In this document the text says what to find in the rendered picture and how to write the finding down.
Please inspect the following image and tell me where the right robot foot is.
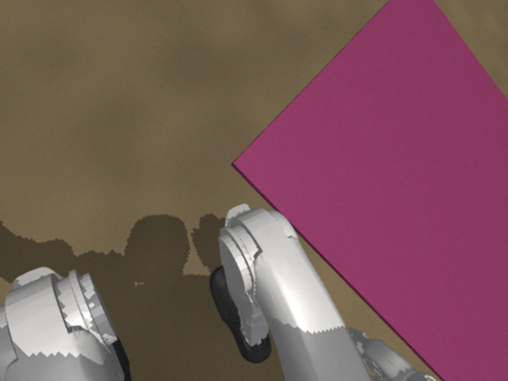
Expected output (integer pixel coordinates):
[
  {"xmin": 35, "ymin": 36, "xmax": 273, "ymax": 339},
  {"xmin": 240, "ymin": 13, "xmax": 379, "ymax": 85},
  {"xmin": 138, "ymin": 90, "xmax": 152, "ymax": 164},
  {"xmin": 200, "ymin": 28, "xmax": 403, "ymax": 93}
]
[{"xmin": 210, "ymin": 266, "xmax": 271, "ymax": 364}]

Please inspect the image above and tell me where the left robot foot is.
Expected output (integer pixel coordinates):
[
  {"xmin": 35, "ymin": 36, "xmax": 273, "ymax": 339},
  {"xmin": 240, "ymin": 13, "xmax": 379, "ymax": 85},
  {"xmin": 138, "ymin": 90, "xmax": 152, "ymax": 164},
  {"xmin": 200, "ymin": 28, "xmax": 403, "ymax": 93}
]
[{"xmin": 112, "ymin": 337, "xmax": 132, "ymax": 381}]

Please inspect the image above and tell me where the right robot hand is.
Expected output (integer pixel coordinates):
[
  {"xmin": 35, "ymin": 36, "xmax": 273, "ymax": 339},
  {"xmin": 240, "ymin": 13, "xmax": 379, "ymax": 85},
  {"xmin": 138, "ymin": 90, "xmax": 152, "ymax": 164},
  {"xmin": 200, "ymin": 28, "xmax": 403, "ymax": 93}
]
[{"xmin": 349, "ymin": 327, "xmax": 418, "ymax": 381}]

